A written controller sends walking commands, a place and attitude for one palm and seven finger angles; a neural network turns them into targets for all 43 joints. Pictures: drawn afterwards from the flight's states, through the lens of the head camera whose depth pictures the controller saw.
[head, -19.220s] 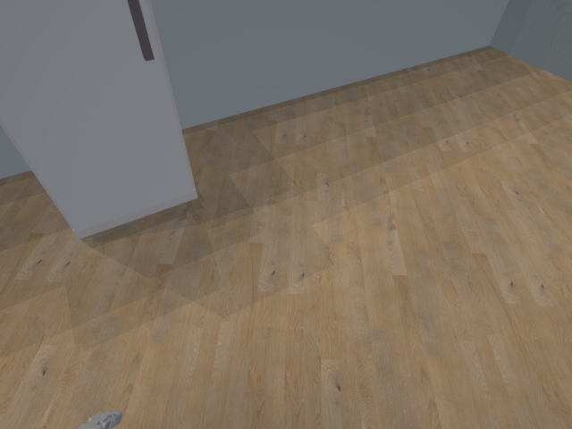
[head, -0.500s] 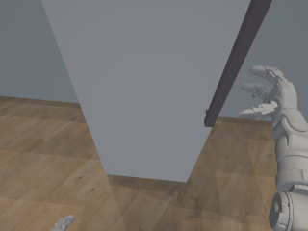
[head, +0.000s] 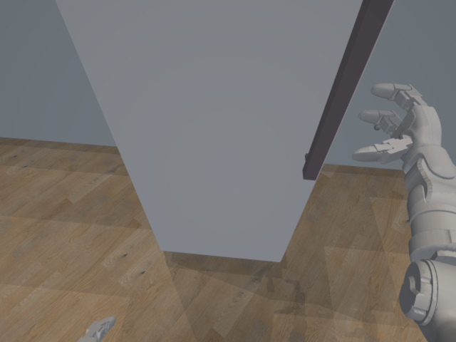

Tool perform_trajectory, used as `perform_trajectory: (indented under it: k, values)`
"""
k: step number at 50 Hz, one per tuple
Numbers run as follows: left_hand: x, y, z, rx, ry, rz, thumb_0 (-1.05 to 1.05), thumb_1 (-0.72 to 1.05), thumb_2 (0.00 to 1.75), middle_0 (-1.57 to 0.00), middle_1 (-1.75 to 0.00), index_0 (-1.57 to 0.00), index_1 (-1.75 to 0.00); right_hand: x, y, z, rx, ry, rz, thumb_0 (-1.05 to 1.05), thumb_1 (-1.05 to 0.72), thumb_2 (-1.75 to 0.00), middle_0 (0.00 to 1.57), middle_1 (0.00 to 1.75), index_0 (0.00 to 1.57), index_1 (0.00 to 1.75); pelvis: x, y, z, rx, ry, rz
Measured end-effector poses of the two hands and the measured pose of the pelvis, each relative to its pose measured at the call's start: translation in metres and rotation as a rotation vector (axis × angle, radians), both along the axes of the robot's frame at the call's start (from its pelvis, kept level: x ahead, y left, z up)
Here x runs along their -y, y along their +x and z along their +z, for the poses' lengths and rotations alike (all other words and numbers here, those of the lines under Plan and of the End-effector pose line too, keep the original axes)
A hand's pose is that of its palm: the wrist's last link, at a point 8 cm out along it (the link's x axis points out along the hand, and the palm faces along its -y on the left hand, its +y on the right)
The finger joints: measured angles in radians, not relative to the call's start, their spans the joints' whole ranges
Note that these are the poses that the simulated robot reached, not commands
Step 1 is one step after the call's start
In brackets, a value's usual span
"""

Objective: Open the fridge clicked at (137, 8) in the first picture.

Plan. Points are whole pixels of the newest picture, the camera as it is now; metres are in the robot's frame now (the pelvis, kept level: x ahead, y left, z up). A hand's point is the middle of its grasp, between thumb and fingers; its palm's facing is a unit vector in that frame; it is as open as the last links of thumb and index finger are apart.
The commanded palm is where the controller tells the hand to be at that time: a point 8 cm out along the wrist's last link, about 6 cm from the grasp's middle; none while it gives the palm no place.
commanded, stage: move the hooked fingers beside the handle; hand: right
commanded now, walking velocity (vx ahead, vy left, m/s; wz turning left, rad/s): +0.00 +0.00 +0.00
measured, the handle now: (343, 72) +0.50 -0.12 +0.23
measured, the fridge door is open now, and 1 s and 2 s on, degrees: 0 0 0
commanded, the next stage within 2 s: feel for the door with the fingertips in 0.78 s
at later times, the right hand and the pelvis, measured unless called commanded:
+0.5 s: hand (386, 133) +0.43 -0.20 +0.17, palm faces -0.02 +1.00 +0.01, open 14.0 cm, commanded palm +0.41 -0.24 +0.17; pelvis +0.01 -0.01 +0.00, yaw +0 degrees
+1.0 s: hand (375, 129) +0.44 -0.18 +0.17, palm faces -0.02 +1.00 -0.01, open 14.0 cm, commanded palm +0.42 -0.23 +0.17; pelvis +0.00 +0.00 +0.00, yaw -1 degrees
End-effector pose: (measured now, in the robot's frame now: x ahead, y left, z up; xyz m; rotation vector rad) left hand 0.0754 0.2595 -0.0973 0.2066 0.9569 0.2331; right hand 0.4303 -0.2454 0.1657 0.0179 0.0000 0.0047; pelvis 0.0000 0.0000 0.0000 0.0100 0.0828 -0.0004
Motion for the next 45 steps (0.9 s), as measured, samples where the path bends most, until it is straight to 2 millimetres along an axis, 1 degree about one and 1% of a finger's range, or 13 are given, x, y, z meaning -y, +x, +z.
perform_trajectory:
  k: [6, 11, 15, 20, 24, 27, 32, 37, 45]
  values:
    - [0.003, -0.010, -0.003, -0.027, -0.009, 0.021, 0.01, 0.90, 0.90, -0.20, -0.30, -0.20, -0.30, 0.001, 0.001, 0.002, 0.020, -0.014, 0.006, -0.01, 0.50, -0.30, 0.30, 1.20, 0.30, 1.20, 0.004, 0.005, 0.000, -0.002, 0.001, 0.010]
    - [0.005, -0.009, -0.003, -0.030, -0.015, 0.027, 0.01, 0.90, 0.90, -0.20, -0.30, -0.20, -0.30, 0.003, -0.002, 0.000, 0.011, 0.000, 0.010, -0.01, 0.50, -0.30, 0.30, 1.20, 0.30, 1.20, 0.005, 0.008, 0.001, 0.002, 0.001, 0.013]
    - [0.007, -0.002, 0.000, -0.013, -0.015, 0.021, 0.01, 0.90, 0.90, -0.20, -0.30, -0.20, -0.30, 0.009, -0.007, -0.003, 0.001, -0.002, -0.004, -0.01, 0.50, -0.30, 0.30, 1.20, 0.30, 1.20, 0.005, 0.008, 0.001, 0.006, 0.002, 0.014]
    - [0.008, 0.012, 0.003, 0.025, -0.015, -0.001, 0.01, 0.90, 0.90, -0.20, -0.30, -0.20, -0.30, 0.011, -0.018, 0.002, 0.032, -0.014, -0.006, -0.01, 0.50, -0.30, 0.30, 1.20, 0.30, 1.20, 0.006, 0.008, 0.002, 0.016, 0.003, 0.010]
    - [0.010, 0.025, 0.005, 0.056, -0.014, -0.026, 0.01, 0.90, 0.90, -0.20, -0.30, -0.20, -0.30, 0.007, -0.023, 0.007, 0.034, -0.010, 0.007, -0.01, 0.50, -0.30, 0.30, 1.20, 0.30, 1.20, 0.005, 0.006, 0.002, 0.025, 0.004, -0.003]
    - [0.011, 0.034, 0.007, 0.076, -0.014, -0.043, 0.01, 0.90, 0.90, -0.20, -0.30, -0.20, -0.30, 0.002, -0.023, 0.007, 0.012, -0.005, 0.011, -0.01, 0.50, -0.30, 0.30, 1.20, 0.30, 1.20, 0.005, 0.003, 0.002, 0.028, 0.004, -0.011]
    - [0.013, 0.039, 0.009, 0.097, -0.019, -0.059, 0.01, 0.90, 0.90, -0.20, -0.30, -0.20, -0.30, -0.006, -0.022, 0.004, -0.009, -0.011, 0.002, -0.01, 0.50, -0.30, 0.30, 1.20, 0.30, 1.20, 0.003, -0.001, 0.001, 0.027, 0.002, -0.014]
    - [0.012, 0.032, 0.007, 0.085, -0.023, -0.054, 0.01, 0.90, 0.90, -0.20, -0.30, -0.20, -0.30, -0.008, -0.018, 0.005, 0.006, -0.004, -0.011, -0.01, 0.50, -0.30, 0.30, 1.20, 0.30, 1.20, 0.000, -0.003, 0.001, 0.027, 0.000, -0.010]
    - [0.002, 0.003, -0.001, 0.011, -0.013, -0.011, 0.01, 0.90, 0.90, -0.20, -0.30, -0.20, -0.30, 0.001, -0.011, 0.006, -0.003, -0.024, -0.022, -0.01, 0.50, -0.30, 0.30, 1.20, 0.30, 1.20, -0.003, -0.003, 0.001, 0.017, 0.000, -0.006]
